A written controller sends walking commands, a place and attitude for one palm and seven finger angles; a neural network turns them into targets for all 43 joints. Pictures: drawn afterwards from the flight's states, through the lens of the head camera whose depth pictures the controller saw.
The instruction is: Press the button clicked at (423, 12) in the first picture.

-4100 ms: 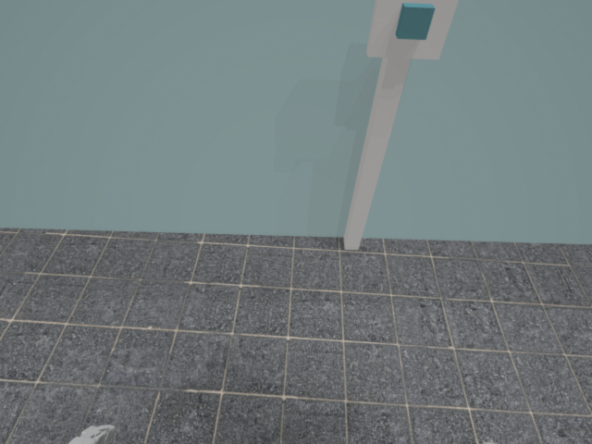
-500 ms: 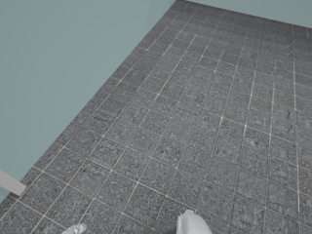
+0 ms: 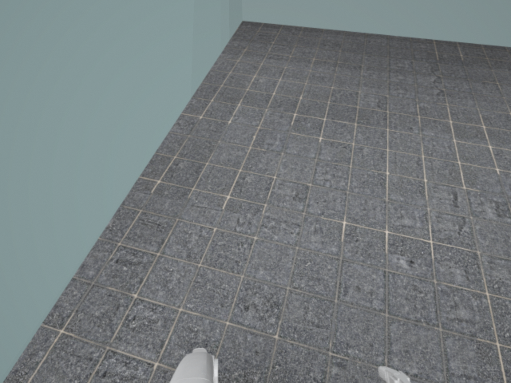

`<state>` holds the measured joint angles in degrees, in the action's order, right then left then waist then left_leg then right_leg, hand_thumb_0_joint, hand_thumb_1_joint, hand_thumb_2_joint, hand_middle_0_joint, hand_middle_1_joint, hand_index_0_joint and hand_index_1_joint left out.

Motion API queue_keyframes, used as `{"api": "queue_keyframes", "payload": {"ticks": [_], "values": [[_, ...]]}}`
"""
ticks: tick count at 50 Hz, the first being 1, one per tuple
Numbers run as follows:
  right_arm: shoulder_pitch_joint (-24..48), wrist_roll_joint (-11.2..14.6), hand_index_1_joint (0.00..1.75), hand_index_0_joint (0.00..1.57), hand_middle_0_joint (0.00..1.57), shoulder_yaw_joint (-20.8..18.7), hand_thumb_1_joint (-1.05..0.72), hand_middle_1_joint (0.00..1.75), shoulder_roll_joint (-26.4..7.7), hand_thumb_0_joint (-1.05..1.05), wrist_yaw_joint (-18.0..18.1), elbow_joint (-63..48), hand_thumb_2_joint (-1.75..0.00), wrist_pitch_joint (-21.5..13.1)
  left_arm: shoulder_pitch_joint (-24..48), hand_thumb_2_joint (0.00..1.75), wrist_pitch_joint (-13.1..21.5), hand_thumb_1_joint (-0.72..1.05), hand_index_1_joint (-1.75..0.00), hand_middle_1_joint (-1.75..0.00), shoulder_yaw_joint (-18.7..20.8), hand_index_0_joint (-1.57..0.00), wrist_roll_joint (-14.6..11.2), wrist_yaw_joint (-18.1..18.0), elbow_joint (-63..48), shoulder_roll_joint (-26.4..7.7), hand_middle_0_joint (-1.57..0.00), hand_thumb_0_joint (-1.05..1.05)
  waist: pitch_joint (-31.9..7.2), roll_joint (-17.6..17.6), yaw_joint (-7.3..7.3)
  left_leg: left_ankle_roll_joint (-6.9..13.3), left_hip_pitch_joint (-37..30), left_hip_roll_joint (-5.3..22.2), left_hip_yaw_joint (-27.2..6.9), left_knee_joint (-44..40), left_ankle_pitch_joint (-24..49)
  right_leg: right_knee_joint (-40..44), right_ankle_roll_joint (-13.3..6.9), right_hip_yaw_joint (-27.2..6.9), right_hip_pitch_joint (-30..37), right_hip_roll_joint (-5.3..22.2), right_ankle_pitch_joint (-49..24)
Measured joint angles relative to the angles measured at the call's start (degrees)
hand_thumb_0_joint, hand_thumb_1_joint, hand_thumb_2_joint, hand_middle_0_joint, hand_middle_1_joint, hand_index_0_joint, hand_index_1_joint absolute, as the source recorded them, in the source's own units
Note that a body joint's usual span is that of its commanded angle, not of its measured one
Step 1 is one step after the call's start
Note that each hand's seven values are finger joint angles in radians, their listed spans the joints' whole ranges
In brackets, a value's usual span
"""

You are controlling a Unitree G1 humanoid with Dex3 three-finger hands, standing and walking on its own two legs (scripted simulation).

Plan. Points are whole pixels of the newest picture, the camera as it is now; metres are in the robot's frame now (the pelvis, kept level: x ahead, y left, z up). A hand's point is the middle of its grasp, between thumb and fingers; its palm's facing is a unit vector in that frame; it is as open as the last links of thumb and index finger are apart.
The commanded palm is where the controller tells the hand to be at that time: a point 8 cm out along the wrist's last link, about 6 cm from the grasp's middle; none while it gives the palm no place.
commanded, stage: turn to face it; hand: left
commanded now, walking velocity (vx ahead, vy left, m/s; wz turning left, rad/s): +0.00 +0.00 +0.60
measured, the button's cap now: out of the picture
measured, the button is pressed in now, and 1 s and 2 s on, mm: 0 0 0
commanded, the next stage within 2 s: none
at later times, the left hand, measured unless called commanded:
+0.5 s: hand (127, 378) +0.15 +0.25 -0.17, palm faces +0.22 -0.96 -0.18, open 7.4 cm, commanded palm none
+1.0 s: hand out of the picture +0.09 +0.19 -0.14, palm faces +0.48 -0.83 -0.29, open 7.4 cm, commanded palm none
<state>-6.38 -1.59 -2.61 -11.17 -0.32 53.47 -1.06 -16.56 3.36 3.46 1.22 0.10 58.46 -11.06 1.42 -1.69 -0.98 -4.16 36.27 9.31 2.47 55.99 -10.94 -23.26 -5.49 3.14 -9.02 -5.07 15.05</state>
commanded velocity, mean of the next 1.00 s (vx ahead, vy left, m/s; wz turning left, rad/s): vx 0.00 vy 0.00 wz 0.60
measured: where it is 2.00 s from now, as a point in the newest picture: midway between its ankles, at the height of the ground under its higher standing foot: outside the picture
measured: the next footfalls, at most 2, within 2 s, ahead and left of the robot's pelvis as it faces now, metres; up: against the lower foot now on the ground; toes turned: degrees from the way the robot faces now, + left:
left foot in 0.16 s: +0.20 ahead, +0.13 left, +0.00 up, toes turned +8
right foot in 0.74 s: +0.17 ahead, -0.10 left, +0.00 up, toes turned +19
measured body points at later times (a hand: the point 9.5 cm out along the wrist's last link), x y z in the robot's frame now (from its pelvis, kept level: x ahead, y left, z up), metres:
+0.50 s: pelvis +0.11 +0.05 +0.00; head +0.13 +0.08 +0.45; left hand +0.14 +0.30 -0.16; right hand +0.19 -0.19 -0.14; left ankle +0.16 +0.13 -0.74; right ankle +0.13 -0.12 -0.67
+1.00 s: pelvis +0.11 -0.02 +0.00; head +0.15 -0.03 +0.45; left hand +0.07 +0.24 -0.12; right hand +0.28 -0.23 -0.16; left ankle +0.03 +0.13 -0.64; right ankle +0.13 -0.11 -0.74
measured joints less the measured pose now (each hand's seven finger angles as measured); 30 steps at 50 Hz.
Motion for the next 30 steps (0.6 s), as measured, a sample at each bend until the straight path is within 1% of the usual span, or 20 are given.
{"api": "queue_keyframes", "payload": {"ticks": [2,5,7,8,9,10,11,12,13,15,19,22,25,30], "values": [[1.2,0.2,0.30,0.20,0.20,0.2,-0.91,0.29,0.0,0.00,-0.2,0.1,-0.90,0.0,-1.4,0.90,0.1,0.92,-0.30,-0.30,-0.4,-0.20,0.0,-0.3,0.6,0.3,-0.20,0.00,0.0,0.1,-0.79,0.4,-1.6,-0.9,0.8,-4.8,0.0,0.5,0.5,-0.3,1.9,0.0,1.2],[2.0,0.5,0.30,0.20,0.20,0.8,-0.91,0.29,0.4,0.00,-0.3,1.0,-0.90,-0.1,-3.0,0.90,0.1,0.92,-0.30,-0.30,-1.0,-0.20,0.0,-0.9,1.9,0.8,-0.20,0.00,0.3,0.4,-1.55,1.6,-5.8,-3.0,2.0,-12.9,0.0,0.7,1.6,0.0,5.0,0.4,3.6],[1.8,0.6,0.30,0.20,0.20,1.2,-0.91,0.29,0.9,0.00,-0.2,1.7,-0.90,-0.3,-3.9,0.90,-0.1,0.91,-0.30,-0.30,-1.4,-0.20,0.0,-1.2,2.9,1.1,-0.20,0.00,0.5,1.0,-1.72,2.7,-10.0,-5.1,2.8,-18.9,1.7,-0.8,2.6,0.6,6.7,1.1,6.1],[1.4,0.6,0.30,0.20,0.20,1.5,-0.91,0.29,1.2,0.00,-0.2,2.0,-0.90,-0.7,-4.5,0.90,-0.3,0.91,-0.30,-0.30,-1.5,-0.20,-0.1,-1.3,3.4,1.2,-0.20,0.00,0.6,1.4,-1.67,4.1,-12.5,-6.0,3.0,-21.9,4.4,-3.2,3.1,1.0,6.8,1.5,7.9],[1.1,0.4,0.30,0.20,0.20,1.7,-0.91,0.29,1.7,0.00,0.0,2.3,-0.90,-1.0,-4.4,0.90,-0.8,0.91,-0.30,-0.30,-1.6,-0.20,-0.4,-1.5,3.9,1.1,-0.20,0.00,0.9,2.3,-1.49,6.1,-13.5,-7.0,3.2,-22.2,2.6,-8.1,3.9,1.4,5.3,2.6,9.5],[0.8,0.4,0.30,0.20,0.20,2.0,-0.91,0.29,2.1,0.00,0.1,2.5,-0.90,-1.1,-4.0,0.90,-1.3,0.91,-0.30,-0.30,-1.6,-0.20,-0.6,-1.6,4.1,1.1,-0.20,0.00,1.4,3.2,-1.61,7.5,-13.9,-7.8,3.5,-21.5,0.7,-15.9,4.9,1.3,2.5,3.5,12.2],[0.4,0.6,0.30,0.20,0.20,2.4,-0.91,0.29,2.4,0.00,0.2,2.7,-0.90,-1.0,-3.5,0.90,-1.8,0.91,-0.30,-0.30,-1.8,-0.20,-0.8,-1.8,4.1,1.2,-0.20,0.00,1.9,3.6,-1.79,8.3,-14.3,-8.3,3.7,-21.0,-0.6,-23.7,5.7,0.7,-0.6,4.0,14.8],[-0.1,0.7,0.30,0.20,0.20,2.6,-0.91,0.29,2.6,0.00,0.4,2.8,-0.90,-0.7,-3.0,0.90,-2.3,0.91,-0.30,-0.30,-1.8,-0.20,-0.8,-1.9,4.0,1.4,-0.20,0.00,2.1,3.6,-1.81,8.8,-14.9,-8.6,3.6,-21.2,-1.3,-30.3,6.4,0.2,-3.5,4.3,16.1],[-0.8,0.7,0.30,0.20,0.20,2.7,-0.91,0.29,2.7,0.00,0.5,3.0,-0.90,-0.4,-2.4,0.90,-2.7,0.91,-0.30,-0.30,-1.7,-0.20,-0.7,-1.8,3.8,1.6,-0.20,0.00,2.2,3.5,-1.62,9.0,-15.6,-8.9,3.4,-22.0,-1.3,-35.1,7.0,0.0,-6.2,4.8,16.2],[-2.3,1.0,0.30,0.20,0.20,2.0,-0.91,0.30,3.0,0.00,1.0,3.1,-0.90,0.1,-0.8,0.90,-3.4,0.91,-0.30,-0.30,-1.3,-0.20,-0.5,-1.4,2.9,1.8,-0.20,0.00,2.4,3.3,-1.11,8.9,-16.7,-9.6,2.6,-24.2,-0.3,-39.3,7.9,-0.4,-10.7,6.3,14.5],[-4.3,0.9,0.30,0.20,0.20,0.8,-0.94,0.30,1.4,-0.02,1.1,2.9,-0.90,1.2,2.3,0.90,-4.4,0.91,-0.30,-0.30,-0.1,-0.20,-0.1,-1.0,0.0,1.6,-0.20,0.00,2.0,3.3,0.03,9.6,-17.6,-11.1,0.9,-28.0,1.8,-38.5,9.0,-2.0,-16.7,9.1,8.9],[-5.9,0.7,0.30,0.20,0.20,0.3,-0.93,0.30,0.6,-0.01,0.7,3.0,-0.90,2.0,4.5,0.90,-5.0,0.91,-0.30,-0.30,0.6,-0.20,0.1,-0.9,-1.9,0.9,-0.20,0.00,1.3,3.1,0.92,9.5,-17.4,-11.9,-0.8,-29.4,2.7,-36.8,9.7,-2.9,-18.7,9.8,6.3],[-7.3,0.5,0.30,0.20,0.20,-0.3,-0.92,0.30,0.3,-0.01,0.5,2.8,-0.90,2.5,6.3,0.90,-5.4,0.91,-0.30,-0.30,1.2,-0.20,0.1,-1.0,-3.4,0.1,-0.20,0.00,0.7,2.7,1.91,9.3,-16.9,-12.4,-2.7,-30.0,3.2,-34.3,10.1,-3.2,-18.7,9.5,6.0],[-8.8,0.3,0.30,0.20,0.20,-1.1,-0.91,0.30,0.0,0.00,0.4,2.0,-0.90,2.9,9.0,0.90,-5.8,0.91,-0.30,-0.30,1.5,-0.20,-0.1,-1.1,-5.4,-1.0,-0.20,0.00,0.3,1.7,3.57,8.3,-15.9,-13.1,-5.9,-29.9,3.8,-28.5,10.2,-3.4,-16.0,7.5,8.6]]}}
